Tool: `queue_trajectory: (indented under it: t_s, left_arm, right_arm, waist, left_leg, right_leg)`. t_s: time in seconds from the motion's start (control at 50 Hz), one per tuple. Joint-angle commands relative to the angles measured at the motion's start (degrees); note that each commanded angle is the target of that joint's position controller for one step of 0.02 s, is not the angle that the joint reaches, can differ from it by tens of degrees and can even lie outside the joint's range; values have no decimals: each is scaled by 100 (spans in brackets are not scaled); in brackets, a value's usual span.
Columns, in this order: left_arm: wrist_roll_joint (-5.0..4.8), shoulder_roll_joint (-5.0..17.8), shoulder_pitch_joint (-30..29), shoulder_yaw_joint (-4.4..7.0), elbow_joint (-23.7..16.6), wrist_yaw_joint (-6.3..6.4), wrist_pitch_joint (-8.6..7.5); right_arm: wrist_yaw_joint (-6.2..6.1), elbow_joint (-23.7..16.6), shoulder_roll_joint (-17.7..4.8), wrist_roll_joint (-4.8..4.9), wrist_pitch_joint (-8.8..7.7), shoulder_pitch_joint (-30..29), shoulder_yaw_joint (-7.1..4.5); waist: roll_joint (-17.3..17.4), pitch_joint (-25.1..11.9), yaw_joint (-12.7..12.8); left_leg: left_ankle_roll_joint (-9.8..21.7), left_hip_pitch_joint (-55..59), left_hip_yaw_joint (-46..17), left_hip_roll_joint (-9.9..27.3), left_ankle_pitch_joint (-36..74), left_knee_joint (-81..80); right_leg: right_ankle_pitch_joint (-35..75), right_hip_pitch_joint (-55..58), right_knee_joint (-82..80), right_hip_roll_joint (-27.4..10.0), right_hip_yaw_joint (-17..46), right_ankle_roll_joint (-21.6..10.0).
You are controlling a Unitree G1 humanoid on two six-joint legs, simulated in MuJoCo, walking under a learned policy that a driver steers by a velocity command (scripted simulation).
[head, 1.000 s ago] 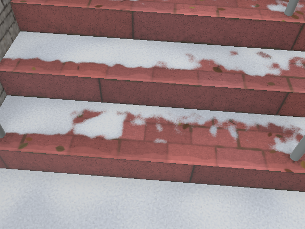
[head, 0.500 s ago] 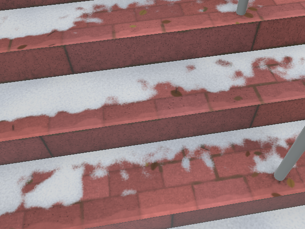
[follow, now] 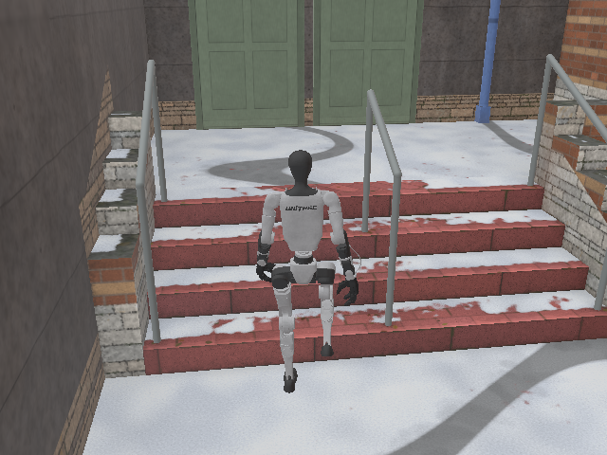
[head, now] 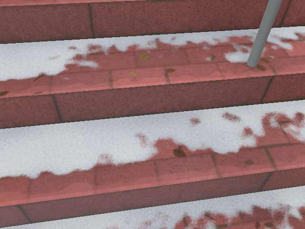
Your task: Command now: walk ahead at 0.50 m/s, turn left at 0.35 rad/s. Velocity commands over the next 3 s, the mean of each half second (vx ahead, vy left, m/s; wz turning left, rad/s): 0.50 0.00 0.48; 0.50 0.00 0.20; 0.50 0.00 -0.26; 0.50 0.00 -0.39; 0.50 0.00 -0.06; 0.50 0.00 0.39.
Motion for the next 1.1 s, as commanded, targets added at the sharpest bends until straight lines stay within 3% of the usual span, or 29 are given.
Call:
queue_trajectory:
  t_s: [0.02, 0.12, 0.2, 0.22, 0.24, 0.26, 0.28, 0.3, 0.32, 0.36, 0.38, 0.4, 0.48, 0.54, 0.6, 0.62, 0.7, 0.74, 0.76, 0.78, 0.82, 0.86, 0.88, 0.9, 0.92, 0.96, 1.0, 1.04, 1.1]
  left_arm:
    - [5, -108, -796, -134, -943, 176, 90]
    - [-5, -373, -2393, -394, -2171, 292, -21]
    - [-77, -460, -2504, -538, -2693, 146, 135]
    - [-228, -390, -1713, -490, -2407, 150, 121]
    - [-266, -134, -260, -269, -1938, 242, 133]
    - [-316, 295, 912, -24, -1653, 288, 134]
    - [-107, 767, 1572, 192, -1405, 237, 23]
    - [45, 1568, 1927, 390, -1029, 291, -23]
    - [-172, 1412, 1010, 425, -1117, 326, 102]
    - [-244, 288, -129, 186, -737, 292, 99]
    - [-195, -79, -26, 106, -481, 284, -1]
    - [-88, -473, 199, 27, -176, 243, -151]
    - [-164, -520, 1174, 119, 868, -39, -511]
    - [-145, -273, 919, 91, 746, 40, -561]
    - [-260, 210, 1729, 202, 937, 43, -690]
    - [-157, 305, 2143, 265, 1101, 56, -720]
    - [-71, 116, 3007, 213, 1411, 161, -741]
    - [-181, 2, 3101, 171, 1545, 360, -538]
    - [-393, 41, 3088, 177, 1535, 422, -418]
    - [-409, 155, 2907, 179, 1448, 455, -390]
    - [-384, 744, 2807, 241, 1236, 311, -498]
    - [-634, 1556, 2220, 502, 857, 122, -690]
    - [-745, 1105, 2524, 426, 501, -72, -768]
    - [-562, 721, 2050, 488, 252, -255, -770]
    - [-422, 346, 1940, 519, 62, -234, -707]
    - [-185, -110, 1305, 427, -413, -11, -604]
    - [-190, -478, 1198, 266, -594, 105, -537]
    - [-207, -892, 972, 39, -794, 146, -401]
    - [-281, -726, 692, 14, -744, 160, -168]
  right_arm:
    - [-75, -186, -764, 29, -168, 338, -134]
    - [-190, 18, -767, -121, -202, 909, -122]
    - [-308, -121, -806, 93, 8, 589, -156]
    - [-226, -402, -688, 123, 4, -25, -105]
    - [-145, -499, -1176, 176, -51, 34, -266]
    - [-56, -539, -1758, 300, -156, -233, -475]
    - [26, -692, -1801, 308, -260, -591, -588]
    - [215, -1240, -868, 282, -305, -874, -465]
    - [310, -1318, -527, -147, -292, -237, -419]
    - [276, -1573, 72, -351, -10, -801, -293]
    - [217, -1731, 233, -371, -28, -952, -217]
    - [162, -1822, 351, -348, 44, -903, -156]
    - [5, -2220, 667, -128, 291, -1363, 42]
    - [22, -2341, 250, -97, 326, -1822, -72]
    - [-51, -2572, 532, -124, 415, -2377, -37]
    - [-103, -2709, 634, -229, 411, -2730, -4]
    - [-121, -3460, 798, -148, 290, -4258, 163]
    - [85, -3792, 904, -159, 269, -4710, 319]
    - [249, -3669, 894, -198, 319, -4537, 384]
    - [300, -3771, 1039, -59, 330, -4427, 454]
    - [146, -3183, 757, 97, 386, -2895, 246]
    - [35, -2569, 58, -17, 385, -794, -67]
    - [-18, -2282, -480, -104, 294, -408, -235]
    - [-16, -2138, -1101, -68, 401, -310, -529]
    - [24, -2094, -1148, -88, 364, -1037, -592]
    - [134, -1710, -340, 2, 153, -1759, -410]
    - [112, -1092, 399, -111, -15, -1532, -193]
    - [139, -552, 464, -102, -136, -794, -147]
    - [218, -507, 327, -72, -289, -571, -81]
  waist:
    - [925, 343, -1]
    - [673, 597, -337]
    - [595, 56, -271]
    - [693, -322, 155]
    - [1329, -1620, 754]
    - [1707, -2302, 1398]
    - [1007, -2712, 1727]
    - [-1886, -2686, 1459]
    - [-2011, -2914, 764]
    - [-273, -304, 64]
    - [-64, 185, 2]
    - [19, 200, -190]
    - [-12, 271, -302]
    - [318, 376, -242]
    - [108, 461, -9]
    - [-87, 391, 203]
    - [24, 759, 548]
    - [-15, 755, 541]
    - [153, 391, 576]
    - [-281, 394, 560]
    - [-625, -694, -55]
    - [-1148, -2086, -1112]
    - [-269, -2623, -972]
    - [656, -2754, -887]
    - [366, -2535, -447]
    - [-111, -748, 44]
    - [195, -11, 405]
    - [323, 264, 482]
    - [159, 218, 534]
  left_leg:
    - [1401, 368, -2361, 1739, -116, -1111]
    - [1052, 1436, -2590, 1872, -269, -1247]
    - [970, 242, -1833, 1567, 2228, -2657]
    - [852, -335, -1120, 1198, 4995, -2226]
    - [779, -13, -1012, 1361, 8394, -969]
    - [588, 710, -1066, 1591, 9548, 359]
    - [275, 572, -1034, 1364, 8453, 2142]
    - [-96, -1483, -866, 4, 2231, 4585]
    - [-69, -2172, -1507, -188, 433, 6893]
    - [9, -3369, -733, 481, 802, 7561]
    - [113, -3815, -617, 502, 719, 8109]
    - [246, -3918, -797, 553, 729, 8431]
    - [345, -5374, -1031, 463, 619, 9349]
    - [111, -4854, -702, 225, 1422, 7911]
    - [150, -6073, -454, 119, 491, 9121]
    - [220, -6857, -367, 103, -3, 9908]
    - [317, -8231, -163, 514, -1407, 9282]
    - [260, -7415, 523, 855, -1364, 7766]
    - [372, -5851, 1183, 1019, -1033, 6560]
    - [415, -4482, 1345, 1030, -932, 5230]
    - [500, -2024, 1882, 59, -1143, 4718]
    - [764, -84, 938, 14, -462, 3005]
    - [1354, 1626, -1759, 1312, -1095, 2271]
    - [1528, 1569, -4564, 2334, -1030, 19]
    - [1243, 1060, -4824, 2383, -1580, -415]
    - [998, -691, -3463, 2126, -2208, -297]
    - [751, -1325, -2165, 1775, -1209, -223]
    - [511, -1175, -1358, 1555, -258, -233]
    - [51, -1135, -532, 1468, 758, -415]
  right_leg:
    - [-590, -2243, 2032, -74, -224, 88]
    - [-1966, -4403, 2625, -252, 69, -209]
    - [-1289, -708, -975, -150, -655, -175]
    - [-1143, 1198, -2191, 192, -1007, -293]
    - [-783, 3092, -2086, 610, -761, -395]
    - [-631, 3646, -2796, 604, -433, -448]
    - [-940, 4265, -3621, 253, 370, -579]
    - [-735, 4944, -6064, -1458, 3557, -921]
    - [-1310, 4536, -7407, -2019, 5871, -1023]
    - [-3551, 2526, -6931, -1689, 4088, -984]
    - [-2952, 2031, -6783, -1578, 3261, -923]
    - [-2234, 1932, -6800, -1343, 2510, -670]
    - [-104, 2780, -7181, -1229, 899, -397]
    - [767, 2297, -7610, -1008, -191, -361]
    - [588, 3370, -7900, -1181, 53, -817]
    - [634, 4182, -8001, -1313, 223, -950]
    - [502, 5621, -8507, -1402, 39, -760]
    - [1030, 5322, -9122, -1138, -262, -629]
    - [2120, 4857, -9769, -895, -676, -822]
    - [3232, 4431, -10068, -994, -724, -975]
    - [9702, 4716, -8292, -1255, -1014, -997]
    - [9823, 5189, -5529, -1240, -915, -684]
    - [7005, 2875, -3359, -447, -494, -371]
    - [588, 2039, -983, 797, 36, -132]
    - [824, 1460, 521, 557, 1171, -222]
    - [1243, 690, 1161, 192, 544, -369]
    - [985, -16, 1797, 172, 681, -617]
    - [826, -955, 2091, 243, 761, -748]
    - [1259, -1335, 1401, 379, 599, -619]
